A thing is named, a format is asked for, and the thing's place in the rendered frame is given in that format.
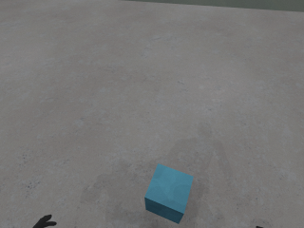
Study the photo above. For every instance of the left robot hand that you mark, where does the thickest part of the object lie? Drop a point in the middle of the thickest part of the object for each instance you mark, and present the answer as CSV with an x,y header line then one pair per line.
x,y
43,222

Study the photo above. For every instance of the carton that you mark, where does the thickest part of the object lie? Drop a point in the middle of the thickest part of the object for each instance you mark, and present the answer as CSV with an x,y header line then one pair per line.
x,y
168,193

